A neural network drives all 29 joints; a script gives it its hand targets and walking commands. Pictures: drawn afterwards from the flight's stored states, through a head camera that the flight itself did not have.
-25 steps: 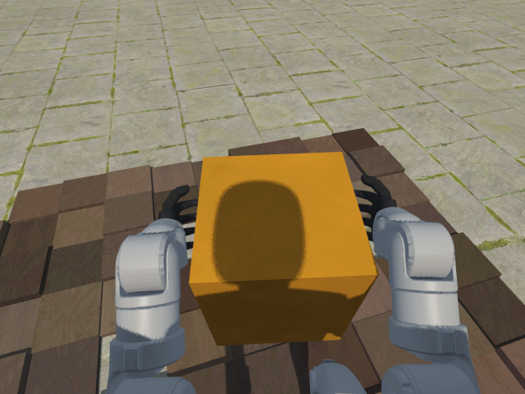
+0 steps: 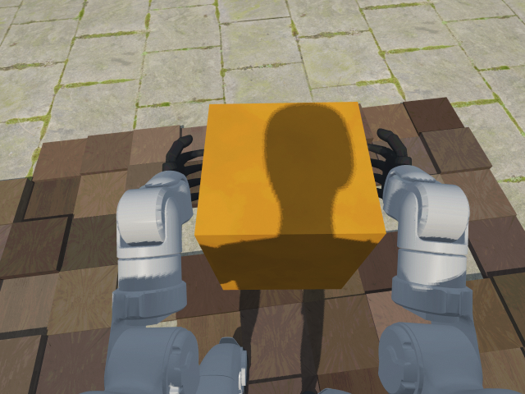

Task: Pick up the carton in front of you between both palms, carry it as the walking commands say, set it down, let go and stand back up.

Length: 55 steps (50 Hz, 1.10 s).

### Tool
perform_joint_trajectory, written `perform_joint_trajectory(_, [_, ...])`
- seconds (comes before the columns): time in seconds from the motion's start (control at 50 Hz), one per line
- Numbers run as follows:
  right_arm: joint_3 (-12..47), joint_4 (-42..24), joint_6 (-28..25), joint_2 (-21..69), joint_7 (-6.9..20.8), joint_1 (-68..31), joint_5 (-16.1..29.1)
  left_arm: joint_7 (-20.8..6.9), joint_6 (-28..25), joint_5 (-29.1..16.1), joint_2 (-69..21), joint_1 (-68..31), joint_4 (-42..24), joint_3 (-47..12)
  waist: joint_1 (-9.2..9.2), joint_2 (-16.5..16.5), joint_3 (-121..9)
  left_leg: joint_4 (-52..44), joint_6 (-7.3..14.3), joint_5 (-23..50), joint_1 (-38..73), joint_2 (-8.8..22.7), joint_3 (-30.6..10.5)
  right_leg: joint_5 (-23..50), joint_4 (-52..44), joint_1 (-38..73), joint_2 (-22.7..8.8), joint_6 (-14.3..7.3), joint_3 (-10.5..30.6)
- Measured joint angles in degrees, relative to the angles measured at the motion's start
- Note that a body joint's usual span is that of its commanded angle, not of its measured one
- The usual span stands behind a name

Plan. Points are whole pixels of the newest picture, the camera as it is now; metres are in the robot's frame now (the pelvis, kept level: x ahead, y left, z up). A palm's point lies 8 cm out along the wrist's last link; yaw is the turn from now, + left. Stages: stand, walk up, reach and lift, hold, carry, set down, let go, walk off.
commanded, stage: carry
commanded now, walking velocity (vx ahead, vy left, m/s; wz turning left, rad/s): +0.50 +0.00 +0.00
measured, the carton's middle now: (282, 206) +0.38 +0.01 +0.01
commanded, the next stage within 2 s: none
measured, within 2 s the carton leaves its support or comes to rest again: neither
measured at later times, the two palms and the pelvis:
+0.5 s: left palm (233, 41) +0.67 +0.11 +0.10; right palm (398, 46) +0.66 -0.19 +0.10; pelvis +0.31 -0.01 -0.02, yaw -2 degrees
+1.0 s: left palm out of the picture +0.87 +0.11 +0.09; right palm out of the picture +0.86 -0.19 +0.09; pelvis +0.59 -0.02 +0.01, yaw -3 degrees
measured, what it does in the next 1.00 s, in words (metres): walks ahead: left foot, then right foot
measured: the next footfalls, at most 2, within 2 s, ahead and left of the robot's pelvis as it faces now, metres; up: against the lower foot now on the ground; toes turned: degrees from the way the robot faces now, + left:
left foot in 0.06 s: +0.18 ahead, +0.12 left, +0.00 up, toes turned +4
right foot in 0.44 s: +0.44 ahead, -0.09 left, -0.01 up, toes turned -6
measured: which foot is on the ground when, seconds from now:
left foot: up 0.00-0.04, down 0.06-0.46, up 0.48-0.82, down 0.84-1.00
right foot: down 0.00-0.12, up 0.14-0.42, down 0.44-0.86, up 0.88-1.00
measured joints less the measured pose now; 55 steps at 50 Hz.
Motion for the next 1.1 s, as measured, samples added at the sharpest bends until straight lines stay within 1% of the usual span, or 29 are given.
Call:
perform_joint_trajectory(0.06, [0.3, -2.8, -0.3, 0.3, 0.0, 1.2, 0.3, -0.3, 0.0, 0.4, -0.3, 0.8, -2.7, -0.3, -0.76, -0.2, -1.6, -12.8, 0.3, 7.9, 6.6, -1.8, 2.7, -4.5, 2.1, 3.0, -0.6, 1.5, 0.3])
perform_joint_trajectory(0.08, [0.5, -2.7, -0.8, 0.8, 0.0, 1.2, 0.1, -0.5, 0.1, 0.4, 0.3, 0.7, -3.0, -0.4, -1.11, -1.7, -1.7, -14.1, 2.0, 13.2, 8.1, -2.9, 3.7, -6.3, 4.5, 3.4, -1.8, 1.8, 0.8])
perform_joint_trajectory(0.1, [1.0, -2.1, -1.4, 1.2, 0.0, 1.1, -0.3, -0.7, 0.2, 0.3, 0.9, 0.7, -3.1, -0.3, -1.56, -3.0, -1.8, -13.7, 3.6, 14.8, 9.3, -3.6, 4.7, -5.0, 8.0, 3.0, -3.0, 2.0, 1.6])
perform_joint_trajectory(0.12, [1.5, -1.2, -1.6, 1.6, -0.1, 0.9, -0.8, -1.1, 0.5, 0.2, 1.6, 0.9, -2.9, -0.1, -2.4, -3.3, -2.1, -12.7, 5.1, 13.1, 10.1, -4.0, 5.1, -4.8, 13.8, 1.5, -3.0, 2.3, 3.0])
perform_joint_trajectory(0.16, [2.3, 0.5, -1.4, 2.0, -0.3, 0.9, -1.4, -1.7, 0.9, 0.1, 2.5, 1.2, -1.4, 0.1, -3.8, -2.4, -2.9, -11.8, 7.2, 8.7, 11.9, -3.7, 4.7, -8.9, 26.8, -2.9, -0.7, 2.1, 5.7])
perform_joint_trajectory(0.2, [2.9, 1.6, -0.8, 1.8, -0.6, 1.8, -1.4, -2.0, 1.6, 0.3, 2.7, 1.2, 0.3, 0.1, -4.88, -1.5, -3.8, -13.1, 7.5, 6.5, 14.4, -3.2, 4.2, -9.0, 32.2, -6.9, 0.7, 1.7, 6.2])
perform_joint_trajectory(0.24, [3.2, 2.0, -0.3, 1.2, -0.7, 2.4, -0.7, -2.1, 2.1, 0.7, 2.5, 1.0, 1.4, -0.2, -5.73, -0.9, -4.4, -15.0, 7.2, 5.6, 17.2, -2.8, 3.9, -7.6, 29.9, -9.9, 0.8, 2.0, 6.2])
perform_joint_trajectory(0.28, [3.2, 2.2, -0.1, 0.5, -0.9, 2.5, 0.2, -2.1, 2.4, 1.2, 2.3, 0.6, 1.8, -0.6, -6.51, -0.8, -4.8, -16.6, 7.5, 4.4, 19.9, -2.6, 3.8, -5.3, 24.6, -12.3, 0.5, 2.4, 6.3])
perform_joint_trajectory(0.32, [3.2, 2.8, -0.2, 0.0, -1.0, 2.1, 0.8, -2.1, 2.5, 1.7, 2.2, 0.3, 2.0, -0.7, -7.16, -1.0, -5.4, -17.6, 7.4, 2.7, 22.5, -2.6, 3.8, -0.2, 18.3, -14.0, -0.1, 2.9, 6.5])
perform_joint_trajectory(0.38, [3.3, 5.1, -0.5, -0.5, -1.0, 1.2, 1.4, -2.2, 2.5, 2.3, 2.0, 0.5, 2.7, -0.4, -7.71, -1.7, -6.7, -17.6, 5.4, -0.7, 26.7, -2.9, 4.1, 9.9, 5.2, -13.4, -0.7, 3.3, 6.0])
perform_joint_trajectory(0.42, [3.5, 7.3, -0.7, -0.9, -0.9, 0.6, 1.6, -2.3, 2.5, 2.8, 1.9, 0.5, 4.0, -0.2, -7.46, -2.1, -7.7, -15.4, 3.2, -4.4, 29.3, -2.9, 4.4, 17.1, -2.9, -10.9, -0.7, 2.8, 4.3])
perform_joint_trajectory(0.44, [3.6, 8.5, -0.7, -1.4, -0.8, 0.3, 1.7, -2.3, 2.3, 3.0, 1.7, 0.2, 5.2, -0.2, -7.21, -2.1, -8.2, -12.4, 2.1, -7.0, 29.8, -2.7, 4.5, 18.6, -5.1, -9.0, -0.6, 2.6, 3.2])
perform_joint_trajectory(0.46, [3.7, 9.7, -1.0, -2.2, -0.6, 0.0, 2.0, -2.3, 1.6, 3.5, 1.2, -0.1, 6.6, -0.3, -6.37, -0.7, -8.4, -7.4, 1.6, -9.5, 28.8, -1.3, 3.9, 17.1, -3.4, -8.8, 0.2, 5.8, 2.6])
perform_joint_trajectory(0.48, [3.3, 10.9, -1.3, -2.9, 0.4, -0.4, 2.7, -2.5, 0.7, 4.0, 0.9, -0.4, 8.3, -0.5, -5.47, 0.3, -8.2, 0.6, 0.9, -11.3, 26.0, -1.0, 1.8, 15.0, -0.7, -9.2, 0.9, 8.2, 2.2])
perform_joint_trajectory(0.5, [3.2, 11.9, -1.5, -3.3, 0.6, -0.3, 2.8, -2.6, 0.2, 4.3, 0.7, -0.6, 9.7, -0.9, -4.68, 0.4, -7.9, 9.3, 0.6, -12.5, 22.4, -1.8, 0.0, 12.8, 1.2, -9.3, 1.2, 8.7, 2.2])
perform_joint_trajectory(0.54, [3.3, 12.7, -1.3, -3.4, 0.8, 0.5, 2.8, -2.6, -0.1, 4.3, 0.6, 0.7, 10.6, -1.7, -3.25, -0.1, -7.2, 20.7, 0.6, -12.0, 15.7, -3.3, -1.5, 10.1, 1.9, -8.1, 1.5, 8.4, 2.5])
perform_joint_trajectory(0.58, [3.6, 11.9, -0.7, -2.7, 0.7, 1.8, 2.1, -2.5, 0.1, 3.4, 0.8, 2.9, 9.4, -2.3, -2.08, -0.5, -6.3, 23.2, 0.7, -10.3, 10.2, -3.5, -1.3, 9.0, 0.5, -6.0, 1.7, 7.6, 2.7])
perform_joint_trajectory(0.64, [3.8, 8.1, -0.2, -0.8, 0.7, 4.4, 0.8, -2.1, 0.1, 1.9, 0.9, 6.0, 6.0, -2.5, -0.72, -0.8, -5.0, 17.5, 0.4, -9.2, 4.6, -2.8, -0.4, 7.7, -2.3, -2.4, 1.8, 6.9, 2.6])
perform_joint_trajectory(0.68, [3.6, 4.6, -0.5, 0.7, 0.7, 6.8, 0.0, -2.0, -0.3, 1.4, 0.4, 7.9, 3.4, -2.3, -0.11, -1.2, -4.6, 10.1, -0.1, -7.9, 2.7, -2.2, 0.6, 7.0, -4.5, 0.1, 1.6, 7.3, 2.5])
perform_joint_trajectory(0.74, [3.5, -0.9, -1.3, 3.1, 0.4, 11.1, -1.2, -1.9, -1.0, 1.1, -0.7, 10.8, -0.6, -2.0, 0.35, -1.9, -4.8, -2.2, -0.7, -2.1, 3.3, -1.9, 2.3, 6.6, -7.5, 4.4, 0.9, 10.2, 2.4])
perform_joint_trajectory(0.78, [3.4, -4.7, -1.8, 4.7, 0.4, 14.2, -1.9, -2.2, -1.3, 1.3, -1.7, 12.9, -3.5, -1.9, 0.24, -2.3, -5.4, -10.4, -0.7, 2.4, 6.0, -2.2, 3.7, 6.1, -8.6, 7.3, 0.5, 12.9, 2.0])
perform_joint_trajectory(0.82, [3.7, -8.3, -2.0, 6.1, 0.6, 17.1, -2.5, -2.7, -1.5, 1.6, -2.6, 15.5, -6.8, -2.0, -0.09, -1.9, -6.3, -18.7, -0.2, 6.7, 10.9, -2.3, 5.5, 6.5, -6.6, 9.3, 0.1, 15.7, 0.9])
perform_joint_trajectory(0.84, [3.9, -10.0, -2.1, 6.9, 0.7, 18.4, -2.8, -3.0, -1.4, 1.9, -2.9, 16.9, -8.5, -2.2, -0.4, -1.7, -7.0, -21.2, 0.4, 8.7, 13.5, -2.2, 6.0, 5.7, -3.6, 9.5, 0.1, 15.1, 0.8])
perform_joint_trajectory(0.86, [4.3, -11.2, -2.7, 8.0, 0.7, 19.8, -3.5, -3.3, -1.5, 2.1, -2.9, 18.1, -9.8, -2.4, -1.02, -2.9, -7.6, -20.1, 0.8, 8.2, 14.2, -2.8, 6.6, 4.5, 1.2, 8.3, -0.9, 12.9, 1.2])
perform_joint_trajectory(0.9, [6.3, -12.1, -2.6, 7.7, 0.9, 21.6, -3.9, -3.8, -1.4, 2.5, -3.2, 20.6, -11.9, -2.5, -2.17, -3.0, -8.4, -17.5, 1.4, 3.8, 15.4, -3.0, 6.9, -4.8, 14.1, 3.3, -0.6, 9.1, 3.9])
perform_joint_trajectory(0.94, [7.4, -12.8, -1.7, 7.0, 1.1, 23.5, -3.3, -3.9, -0.7, 3.4, -4.3, 23.3, -13.6, -2.9, -3.15, -1.8, -9.6, -18.3, 1.3, 1.0, 17.8, -2.6, 6.3, -9.5, 20.9, -1.7, 0.1, 6.3, 5.7])
perform_joint_trajectory(0.96, [7.6, -13.5, -1.2, 6.8, 1.1, 24.6, -2.9, -3.9, -0.4, 3.9, -5.1, 24.5, -14.4, -3.1, -3.63, -1.2, -10.1, -19.6, 0.7, 0.5, 19.4, -2.3, 6.1, -9.3, 20.2, -3.5, -0.1, 5.6, 5.9])
perform_joint_trajectory(1.0, [8.3, -14.9, -0.3, 6.4, 1.2, 26.4, -2.4, -4.0, 0.5, 4.4, -4.9, 26.5, -15.9, -4.8, -4.65, -0.5, -10.7, -22.5, -0.1, 0.0, 23.0, -1.9, 5.9, -5.9, 13.9, -5.6, -1.1, 5.2, 5.9])
perform_joint_trajectory(1.1, [9.6, -18.2, 1.1, 6.0, 1.1, 28.6, -2.0, -4.1, 2.2, 4.7, -4.4, 28.7, -19.5, -6.6, -5.86, -0.8, -12.0, -24.6, -2.4, -4.5, 30.7, -1.0, 6.3, 10.0, -4.0, -5.6, -3.2, 5.6, 4.4])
